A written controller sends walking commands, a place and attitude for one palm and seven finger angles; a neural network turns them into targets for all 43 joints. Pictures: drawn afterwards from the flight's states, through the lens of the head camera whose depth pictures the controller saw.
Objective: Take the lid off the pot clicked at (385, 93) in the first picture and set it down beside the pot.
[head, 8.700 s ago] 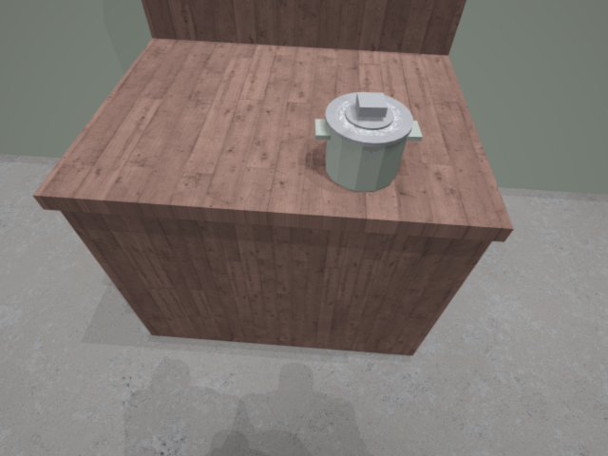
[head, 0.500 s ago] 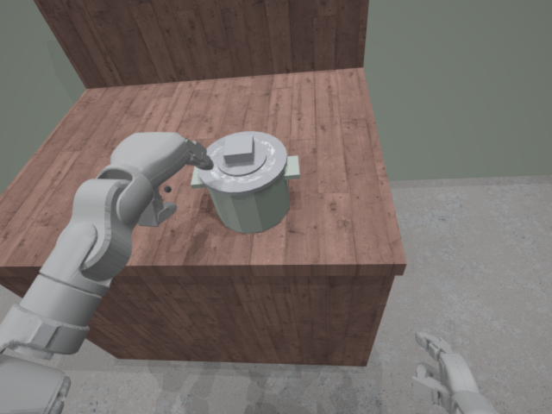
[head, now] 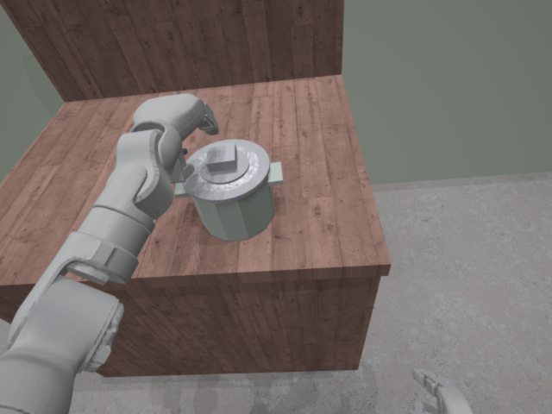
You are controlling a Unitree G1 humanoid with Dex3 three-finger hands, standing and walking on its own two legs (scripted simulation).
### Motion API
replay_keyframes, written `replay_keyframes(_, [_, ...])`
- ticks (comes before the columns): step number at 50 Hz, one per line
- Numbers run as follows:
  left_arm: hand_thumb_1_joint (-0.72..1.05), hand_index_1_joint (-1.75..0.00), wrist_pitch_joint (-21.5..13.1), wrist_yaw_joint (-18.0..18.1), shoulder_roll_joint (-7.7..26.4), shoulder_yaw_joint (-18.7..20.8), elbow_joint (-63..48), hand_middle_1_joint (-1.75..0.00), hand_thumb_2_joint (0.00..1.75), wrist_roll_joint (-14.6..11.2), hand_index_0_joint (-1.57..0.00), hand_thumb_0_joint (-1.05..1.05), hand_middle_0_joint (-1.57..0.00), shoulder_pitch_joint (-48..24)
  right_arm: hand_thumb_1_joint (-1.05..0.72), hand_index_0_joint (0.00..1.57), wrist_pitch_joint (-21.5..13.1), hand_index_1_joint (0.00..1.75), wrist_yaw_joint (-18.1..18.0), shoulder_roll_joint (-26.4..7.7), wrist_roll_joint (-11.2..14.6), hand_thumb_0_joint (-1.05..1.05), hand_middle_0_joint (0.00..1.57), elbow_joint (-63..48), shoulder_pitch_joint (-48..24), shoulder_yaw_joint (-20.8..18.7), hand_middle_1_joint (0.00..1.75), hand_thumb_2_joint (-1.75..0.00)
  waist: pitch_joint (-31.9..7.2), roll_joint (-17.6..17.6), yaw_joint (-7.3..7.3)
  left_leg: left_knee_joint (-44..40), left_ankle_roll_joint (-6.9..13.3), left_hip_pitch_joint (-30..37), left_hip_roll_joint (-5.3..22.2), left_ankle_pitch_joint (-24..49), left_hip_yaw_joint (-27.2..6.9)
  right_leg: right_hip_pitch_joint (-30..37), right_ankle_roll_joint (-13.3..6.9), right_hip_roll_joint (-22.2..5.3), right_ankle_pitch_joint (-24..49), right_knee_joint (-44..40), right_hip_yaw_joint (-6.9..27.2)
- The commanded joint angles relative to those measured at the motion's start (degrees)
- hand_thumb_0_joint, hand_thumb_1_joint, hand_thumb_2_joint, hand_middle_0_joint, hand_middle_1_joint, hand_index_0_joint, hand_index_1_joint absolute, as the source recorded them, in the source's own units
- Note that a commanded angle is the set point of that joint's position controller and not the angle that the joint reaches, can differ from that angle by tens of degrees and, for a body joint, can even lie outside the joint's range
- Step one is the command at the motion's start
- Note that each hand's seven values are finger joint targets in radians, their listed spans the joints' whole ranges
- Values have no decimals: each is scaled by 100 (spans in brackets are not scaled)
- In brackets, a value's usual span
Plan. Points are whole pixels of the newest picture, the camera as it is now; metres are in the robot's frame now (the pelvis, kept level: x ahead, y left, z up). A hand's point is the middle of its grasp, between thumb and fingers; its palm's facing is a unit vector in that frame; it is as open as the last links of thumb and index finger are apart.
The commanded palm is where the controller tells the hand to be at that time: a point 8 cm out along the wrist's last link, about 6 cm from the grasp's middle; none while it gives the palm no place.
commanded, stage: move the open hand above the knob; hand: left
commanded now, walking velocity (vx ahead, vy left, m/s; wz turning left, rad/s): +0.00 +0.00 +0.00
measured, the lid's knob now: (222, 157) +0.51 +0.11 +0.11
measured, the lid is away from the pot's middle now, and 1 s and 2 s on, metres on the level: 0.00 0.00 0.00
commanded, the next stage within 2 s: lower the open fingers around the knob in 1.30 s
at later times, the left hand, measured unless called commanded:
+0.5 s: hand (216, 121) +0.49 +0.10 +0.20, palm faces -0.16 -0.05 -0.99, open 9.9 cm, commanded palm +0.46 +0.11 +0.24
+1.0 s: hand (211, 138) +0.47 +0.11 +0.17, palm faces -0.23 -0.02 -0.97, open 9.9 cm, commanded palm +0.47 +0.11 +0.24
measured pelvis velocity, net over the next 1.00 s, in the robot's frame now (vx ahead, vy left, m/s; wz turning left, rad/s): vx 0.01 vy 0.01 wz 0.00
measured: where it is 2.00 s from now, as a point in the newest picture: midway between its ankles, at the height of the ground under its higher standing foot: outside the picture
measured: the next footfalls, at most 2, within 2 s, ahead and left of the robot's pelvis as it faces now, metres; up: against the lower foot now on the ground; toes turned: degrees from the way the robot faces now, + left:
none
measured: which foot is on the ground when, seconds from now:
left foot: down 0.00-1.00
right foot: down 0.00-1.00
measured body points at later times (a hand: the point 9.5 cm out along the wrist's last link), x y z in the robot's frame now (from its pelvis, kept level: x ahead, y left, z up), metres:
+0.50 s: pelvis +0.01 +0.00 +0.00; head +0.03 -0.04 +0.45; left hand +0.49 +0.10 +0.25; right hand +0.13 -0.26 -0.13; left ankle +0.01 +0.10 -0.74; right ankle -0.02 -0.11 -0.74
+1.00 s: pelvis +0.01 +0.01 +0.00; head +0.03 -0.03 +0.45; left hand +0.48 +0.11 +0.23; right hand +0.13 -0.24 -0.14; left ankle +0.01 +0.10 -0.74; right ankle -0.02 -0.11 -0.74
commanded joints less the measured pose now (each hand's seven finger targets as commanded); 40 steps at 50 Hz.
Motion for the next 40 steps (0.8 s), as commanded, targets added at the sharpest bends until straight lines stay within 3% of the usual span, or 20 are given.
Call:
replay_keyframes(1, [-31, -8, -130, 83, 1115, 400, -1854, -8, 151, 177, -86, 0, -86, -3558, -90, 20, -239, 30, -37, -569, 8, 0, 20, -1011, -849, -231, 30, -90, -2224, -743, -166, -16, 208, 1212, -85, 1352, -209, 574, -133, 203, 2004, -266, 50])
replay_keyframes(3, [-31, -8, -160, 158, 1904, 923, -1771, -8, 151, 262, -86, 0, -86, -4581, -90, 20, -418, 30, -178, -565, -26, 0, 20, -818, -586, -235, 30, -90, -2683, -639, -206, 37, 259, 1477, -129, 1580, -297, 814, -130, 249, 2348, -200, 123])
replay_keyframes(5, [-31, -8, -231, 291, 2539, 1547, -1469, -8, 151, 208, -86, 0, -86, -4662, -90, 20, -559, 30, -278, -601, -77, 0, 20, -655, -322, -225, 30, -90, -2852, -611, -105, 30, 267, 1434, -114, 1706, -319, 1031, -130, 252, 2549, -214, 156])
replay_keyframes(6, [-31, -8, -199, 337, 2238, 1331, -787, -8, 151, 252, -86, 0, -86, -4405, -90, 20, -571, 30, -307, -542, -80, 0, 20, -555, -295, -171, 30, -90, -2611, -713, -113, -16, 241, 1235, -132, 1666, -272, 978, -127, 265, 2525, -176, 133])
replay_keyframes(8, [-31, -8, 10, 361, 1231, 730, 489, -8, 151, 193, -86, 0, -86, -3626, -90, 20, -487, 30, -258, -522, -41, 0, 20, -355, -183, -162, 30, -90, -1801, -1052, -143, -125, 169, 840, -80, 1481, -197, 546, -117, 259, 2291, -220, -3])
replay_keyframes(10, [-31, -8, 124, 303, 379, 325, 1179, -8, 151, 60, -86, 0, -86, -2521, -90, 20, -410, 30, -132, -602, -15, 0, 20, -438, -164, -223, 30, -90, -1424, -1155, -113, -91, 141, 682, -62, 1572, -128, 307, -130, 243, 2273, -261, -74])
replay_keyframes(12, [-31, -8, 145, 179, 312, 163, 1072, -8, 151, 116, -86, 0, -86, -2356, -90, 20, -336, 30, -77, -655, -4, 0, 20, -605, -323, -202, 30, -90, -1585, -1158, -96, -76, 125, 659, -61, 1433, -38, 402, -91, 207, 2281, -255, -31])
replay_keyframes(15, [-31, -8, 78, 6, 194, -159, -175, -8, 151, 193, -86, 0, -86, -3799, -90, 20, -272, 30, -90, -586, -31, 0, 20, -750, -457, -272, 30, -90, -2212, -1000, -327, 82, 257, 1049, -96, 1722, -75, 544, -102, 174, 2685, -293, 65])
replay_keyframes(17, [-31, -8, -36, 17, 993, 258, -792, -8, 151, 265, -86, 0, -86, -5170, -90, 20, -419, 30, -174, -577, -38, 0, 20, -692, -341, -283, 30, -90, -2714, -744, -419, 124, 315, 1411, -149, 1822, -171, 726, -91, 224, 2902, -265, 172])
replay_keyframes(20, [-31, -8, -309, 210, 2334, 1493, -583, -8, 151, 221, -86, 0, -86, -5110, -90, 20, -607, 30, -323, -624, -125, 0, 20, -531, -18, -258, 30, -90, -3155, -752, -187, 107, 334, 1440, -119, 2201, -251, 1202, -103, 216, 3307, -216, 232])
replay_keyframes(21, [-31, -8, -292, 247, 2024, 1267, -80, -8, 151, 314, -86, 0, -86, -4816, -90, 20, -595, 30, -332, -558, -135, 0, 20, -461, -50, -225, 30, -90, -2911, -862, -189, 86, 309, 1290, -129, 2166, -185, 1093, -96, 219, 3294, -172, 215])
replay_keyframes(24, [-31, -8, 35, 299, 747, 456, 1651, -8, 151, 349, -86, 0, -86, -3256, -90, 20, -448, 30, -195, -566, -42, 0, 20, -328, -33, -188, 30, -90, -1537, -1253, -148, -93, 168, 603, -29, 1738, -62, 399, -92, 247, 2618, -214, -35])
replay_keyframes(25, [-31, -8, 109, 274, 372, 317, 1927, -8, 151, 288, -86, 0, -86, -2741, -90, 20, -430, 30, -135, -599, -39, 0, 20, -383, -19, -215, 30, -90, -1417, -1257, -104, -98, 154, 552, -20, 1811, -48, 325, -116, 242, 2581, -228, -65])
replay_keyframes(27, [-31, -8, 141, 167, 293, 162, 1500, -8, 151, 220, -86, 0, -86, -2666, -90, 20, -333, 30, -72, -663, -15, 0, 20, -584, -222, -209, 30, -90, -1635, -1204, -106, -71, 146, 657, -29, 1666, -9, 379, -91, 215, 2500, -245, -35])
replay_keyframes(30, [-31, -8, -8, -38, 321, -26, -565, -8, 151, 141, -86, 0, -86, -4214, -90, 20, -332, 30, -83, -534, -37, 0, 20, -888, -515, -298, 30, -90, -2679, -837, -294, 167, 318, 1353, -84, 2271, -114, 698, -108, 160, 3046, -253, 126])
replay_keyframes(33, [-31, -8, -268, 63, 1352, 621, -1161, -8, 151, 206, -86, 0, -86, -5321, -90, 20, -542, 30, -212, -520, -66, 0, 20, -701, -191, -323, 30, -90, -3172, -640, -373, 203, 354, 1965, -62, 2570, -286, 740, -81, 248, 3135, -245, 175])
replay_keyframes(35, [-31, -8, -280, 202, 1656, 977, -358, -8, 151, 216, -86, 0, -86, -4941, -90, 20, -533, 30, -282, -571, -75, 0, 20, -502, -6, -274, 30, -90, -2769, -864, -297, 80, 311, 1555, -39, 2269, -286, 705, -112, 274, 2885, -298, 118])
replay_keyframes(36, [-31, -8, -156, 254, 1294, 727, 539, -8, 151, 283, -86, 0, -86, -4585, -90, 20, -476, 30, -304, -551, -61, 0, 20, -339, -9, -225, 30, -90, -2135, -1075, -337, -2, 275, 1216, -44, 1889, -188, 420, -114, 292, 2607, -305, 47])
replay_keyframes(38, [-31, -8, 96, 339, 725, 360, 1508, -8, 151, 245, -86, 0, -86, -4027, -90, 20, -391, 30, -283, -580, -16, 0, 20, -175, 45, -193, 30, -90, -1355, -1358, -345, -193, 203, 734, -12, 1267, -118, 24, -99, 291, 1984, -396, -70])
replay_keyframes(40, [-31, -8, 153, 355, 446, 246, 1613, -8, 151, 205, -86, 0, -86, -3765, -90, 20, -360, 30, -213, -626, -44, 0, 20, -289, -68, -198, 30, -90, -1459, -962, -235, -186, 164, 700, -33, 1311, -125, 61, -156, 230, 1926, -342, -62])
